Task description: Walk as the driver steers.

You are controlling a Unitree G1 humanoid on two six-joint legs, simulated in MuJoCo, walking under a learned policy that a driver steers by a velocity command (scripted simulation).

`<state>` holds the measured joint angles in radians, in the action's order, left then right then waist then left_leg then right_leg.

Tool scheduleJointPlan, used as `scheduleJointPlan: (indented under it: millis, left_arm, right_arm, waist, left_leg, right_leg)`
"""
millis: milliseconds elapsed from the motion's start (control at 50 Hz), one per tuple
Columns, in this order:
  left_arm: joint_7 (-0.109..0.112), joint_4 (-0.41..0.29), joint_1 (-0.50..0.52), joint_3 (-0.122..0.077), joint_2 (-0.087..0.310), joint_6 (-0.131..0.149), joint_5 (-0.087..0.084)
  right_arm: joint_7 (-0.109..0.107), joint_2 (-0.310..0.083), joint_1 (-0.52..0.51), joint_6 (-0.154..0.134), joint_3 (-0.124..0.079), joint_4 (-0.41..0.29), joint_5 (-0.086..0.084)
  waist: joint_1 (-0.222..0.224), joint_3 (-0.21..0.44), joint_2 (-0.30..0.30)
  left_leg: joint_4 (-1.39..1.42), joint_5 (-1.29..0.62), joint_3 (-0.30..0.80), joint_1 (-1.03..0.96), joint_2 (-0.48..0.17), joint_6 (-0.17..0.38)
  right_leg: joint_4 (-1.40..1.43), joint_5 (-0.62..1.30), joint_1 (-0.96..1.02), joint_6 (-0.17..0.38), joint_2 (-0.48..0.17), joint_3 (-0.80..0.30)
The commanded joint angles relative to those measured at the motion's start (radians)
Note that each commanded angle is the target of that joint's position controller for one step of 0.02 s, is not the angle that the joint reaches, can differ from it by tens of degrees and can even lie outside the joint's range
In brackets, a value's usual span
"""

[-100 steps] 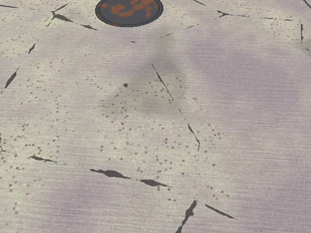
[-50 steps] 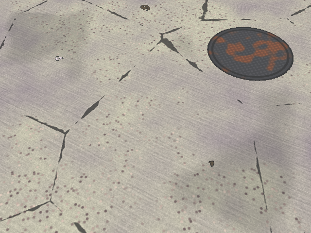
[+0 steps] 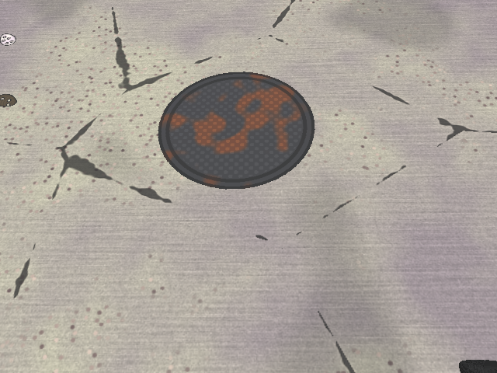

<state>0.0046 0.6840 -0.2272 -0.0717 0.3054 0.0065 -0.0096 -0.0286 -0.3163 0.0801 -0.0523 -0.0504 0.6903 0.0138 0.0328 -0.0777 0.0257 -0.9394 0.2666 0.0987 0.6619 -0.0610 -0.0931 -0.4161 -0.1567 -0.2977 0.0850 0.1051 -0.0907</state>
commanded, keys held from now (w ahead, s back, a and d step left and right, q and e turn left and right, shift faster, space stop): no key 1.00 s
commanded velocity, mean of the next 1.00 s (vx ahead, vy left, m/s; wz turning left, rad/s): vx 0.04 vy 0.00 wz -0.13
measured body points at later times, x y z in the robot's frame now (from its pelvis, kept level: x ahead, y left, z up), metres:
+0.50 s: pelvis +0.09 +0.03 -0.01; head +0.11 +0.03 +0.44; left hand +0.23 +0.29 -0.13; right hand +0.21 -0.22 -0.12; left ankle +0.16 +0.15 -0.74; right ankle +0.06 -0.11 -0.74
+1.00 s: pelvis +0.11 +0.01 -0.01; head +0.11 +0.01 +0.44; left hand +0.19 +0.26 -0.15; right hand +0.17 -0.26 -0.15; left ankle +0.16 +0.15 -0.74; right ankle +0.06 -0.11 -0.74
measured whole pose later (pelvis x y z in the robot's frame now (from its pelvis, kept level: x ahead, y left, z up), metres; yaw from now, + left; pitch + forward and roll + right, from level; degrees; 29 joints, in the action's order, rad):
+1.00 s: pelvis +0.11 +0.01 -0.01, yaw -5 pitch -2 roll +0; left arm 0.03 0.94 -0.25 -0.03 0.21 0.01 0.00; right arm -0.04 -0.24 0.17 0.01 -0.05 0.97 0.00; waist -0.01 -0.04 0.00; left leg -0.52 0.22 0.04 0.27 -0.02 -0.04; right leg -0.52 -0.35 -0.14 0.00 0.01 -0.05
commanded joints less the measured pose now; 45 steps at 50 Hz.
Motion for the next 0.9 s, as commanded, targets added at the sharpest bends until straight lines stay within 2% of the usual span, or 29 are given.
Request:
scheduleJointPlan:
  millis: [20,100,140,160,180,200,220,240,260,280,300,320,360,400,440,460,480,500,520,540,580,620,900]
  left_arm:
    - [0.025,-0.068,0.04,-0.04,0.152,-0.008,-0.006]
    - [0.024,-0.047,0.015,-0.027,0.133,-0.018,0.005]
    - [0.023,-0.045,0.032,-0.017,0.118,-0.018,0.003]
    - [0.023,-0.044,0.048,-0.01,0.105,-0.015,0.0]
    - [0.022,-0.041,0.016,0.001,0.07,-0.007,0.012]
    - [0.019,-0.035,-0.085,0.011,0.036,0.004,0.034]
    - [0.024,-0.023,-0.12,0.011,0.05,0.001,0.025]
    - [0.027,-0.027,-0.073,0.0,0.105,-0.01,0.02]
    - [0.03,-0.032,-0.018,-0.011,0.125,-0.025,0.01]
    - [0.033,-0.023,-0.002,-0.017,0.126,-0.042,0.007]
    - [0.033,-0.016,-0.002,-0.018,0.117,-0.055,0.008]
    - [0.031,-0.006,-0.011,-0.011,0.088,-0.062,0.006]
    - [0.028,0.016,-0.016,0.006,0.03,-0.059,0.006]
    - [0.025,0.036,-0.019,0.005,0.025,-0.053,0.004]
    - [0.02,0.057,-0.032,0.004,0.027,-0.05,0.01]
    - [0.02,0.049,-0.014,0.001,0.054,-0.049,0.024]
    - [0.024,0.035,0.0,-0.005,0.098,-0.049,0.031]
    - [0.02,0.061,0.009,-0.013,0.115,-0.047,0.025]
    - [0.015,0.056,0.022,-0.002,0.063,-0.038,0.026]
    - [0.015,0.065,0.025,0.007,0.041,-0.029,0.033]
    - [0.017,0.075,0.027,0.007,0.049,-0.009,0.03]
    - [0.02,0.094,-0.003,0.009,0.048,0.004,0.024]
    - [0.026,0.197,-0.051,0.021,0.02,0.011,0.015]
  right_arm:
    - [0.004,-0.055,0.073,0.006,-0.011,-0.024,-0.006]
    - [0.02,-0.071,0.011,0.001,-0.015,-0.041,-0.011]
    - [0.026,-0.08,0.028,-0.009,-0.023,-0.042,-0.005]
    - [0.028,-0.074,0.054,-0.018,-0.024,-0.036,-0.002]
    - [0.024,-0.101,0.06,-0.027,-0.028,-0.043,0.016]
    - [0.018,-0.161,0.048,-0.025,-0.034,-0.063,0.037]
    - [0.016,-0.094,0.075,-0.012,-0.02,-0.038,0.042]
    - [0.022,-0.045,0.098,-0.008,-0.005,-0.03,0.022]
    - [0.025,-0.051,0.106,-0.004,-0.005,-0.021,0.014]
    - [0.026,-0.074,0.092,0.001,-0.01,-0.02,0.007]
    - [0.025,-0.085,0.056,0.004,-0.012,-0.022,0.001]
    - [0.025,-0.083,0.019,0.012,-0.011,-0.024,0.001]
    - [0.026,-0.064,-0.007,0.027,-0.009,-0.017,0.002]
    - [0.023,-0.06,0.019,0.037,-0.008,-0.001,-0.001]
    - [0.023,-0.048,0.037,0.04,-0.003,0.014,-0.012]
    - [0.025,-0.041,0.064,0.034,0.001,0.025,-0.01]
    - [0.031,-0.036,0.072,0.026,0.004,0.026,0.003]
    - [0.034,-0.018,0.084,0.021,0.005,0.027,0.008]
    - [0.032,-0.029,0.038,0.02,0.004,0.032,0.014]
    - [0.029,-0.025,0.023,0.022,0.002,0.033,0.009]
    - [0.018,-0.025,0.04,0.03,0.0,0.051,0.003]
    - [0.013,-0.023,0.055,0.032,-0.002,0.068,0.0]
    - [-0.006,-0.027,0.078,0.052,-0.015,0.207,-0.011]
  waist:
    - [-0.035,0.225,-0.126]
    - [0.0,0.204,-0.148]
    - [-0.018,0.185,-0.158]
    - [-0.045,0.173,-0.158]
    - [-0.037,0.182,-0.11]
    - [0.032,0.23,0.07]
    - [0.024,0.267,0.201]
    - [-0.012,0.259,0.184]
    - [-0.037,0.242,0.149]
    - [-0.036,0.218,0.113]
    - [-0.025,0.192,0.096]
    - [-0.007,0.169,0.097]
    - [-0.008,0.155,0.135]
    - [-0.019,0.181,0.15]
    - [-0.011,0.18,0.137]
    - [-0.022,0.175,0.105]
    - [-0.043,0.161,0.032]
    - [-0.076,0.134,-0.099]
    - [-0.048,0.103,-0.09]
    - [-0.051,0.088,-0.09]
    - [-0.054,0.064,-0.09]
    - [-0.05,0.071,-0.081]
    - [-0.04,0.069,-0.03]
  left_leg:
    - [0.128,-0.145,-0.043,-0.164,0.045,-0.014]
    - [0.262,-0.136,-0.033,-0.209,0.054,0.011]
    - [0.369,-0.136,-0.038,-0.261,0.058,0.047]
    - [0.485,-0.246,-0.049,-0.337,0.055,0.075]
    - [0.534,-0.488,0.025,-0.443,-0.028,0.113]
    - [0.495,-0.844,0.185,-0.584,-0.199,0.213]
    - [0.512,-0.859,0.328,-0.605,-0.307,0.36]
    - [0.547,-0.725,0.389,-0.604,-0.316,0.398]
    - [0.561,-0.604,0.368,-0.605,-0.287,0.38]
    - [0.571,-0.506,0.328,-0.578,-0.261,0.354]
    - [0.584,-0.428,0.286,-0.527,-0.24,0.329]
    - [0.6,-0.365,0.223,-0.471,-0.197,0.297]
    - [0.602,-0.326,0.12,-0.422,-0.121,0.263]
    - [0.581,-0.285,0.098,-0.445,-0.106,0.266]
    - [0.569,-0.166,0.085,-0.424,-0.087,0.235]
    - [0.568,-0.077,0.082,-0.384,-0.076,0.191]
    - [0.538,0.001,0.05,-0.342,-0.045,0.149]
    - [0.531,0.043,-0.038,-0.38,0.026,0.109]
    - [0.49,0.005,-0.056,-0.439,0.036,0.084]
    - [0.476,-0.032,-0.058,-0.464,0.034,0.085]
    - [0.466,-0.094,-0.051,-0.468,0.03,0.097]
    - [0.46,-0.136,-0.048,-0.475,0.028,0.102]
    - [0.462,-0.24,-0.049,-0.508,0.027,0.085]
  right_leg:
    - [0.028,0.553,0.059,0.135,-0.212,-0.13]
    - [-0.024,0.427,0.096,0.123,-0.247,-0.203]
    - [-0.075,0.362,0.109,0.105,-0.251,-0.248]
    - [-0.107,0.304,0.094,0.077,-0.225,-0.251]
    - [-0.162,0.193,0.054,0.028,-0.168,-0.232]
    - [-0.285,-0.128,-0.042,-0.029,-0.064,-0.143]
    - [-0.374,-0.417,-0.094,-0.09,-0.033,-0.082]
    - [-0.458,-0.488,-0.129,-0.123,-0.066,-0.073]
    - [-0.538,-0.492,-0.165,-0.141,-0.072,-0.065]
    - [-0.596,-0.473,-0.179,-0.158,-0.081,-0.061]
    - [-0.598,-0.435,-0.165,-0.169,-0.101,-0.062]
    - [-0.53,-0.411,-0.122,-0.173,-0.113,-0.043]
    - [-0.357,-0.343,-0.026,-0.177,-0.108,0.019]
    - [-0.204,-0.211,0.046,-0.169,-0.101,0.046]
    - [-0.01,-0.044,0.137,-0.138,-0.091,0.068]
    - [-0.003,0.011,0.179,-0.115,-0.126,0.027]
    - [-0.015,0.062,0.186,-0.079,-0.193,-0.034]
    - [-0.022,-0.107,0.075,-0.039,-0.189,-0.04]
    - [0.017,-0.218,-0.006,-0.034,-0.177,-0.045]
    - [0.037,-0.244,-0.041,-0.046,-0.176,-0.047]
    - [0.03,-0.174,-0.045,-0.068,-0.165,-0.035]
    - [0.012,-0.118,-0.026,-0.076,-0.159,-0.026]
    - [0.005,0.01,0.035,-0.073,-0.134,0.007]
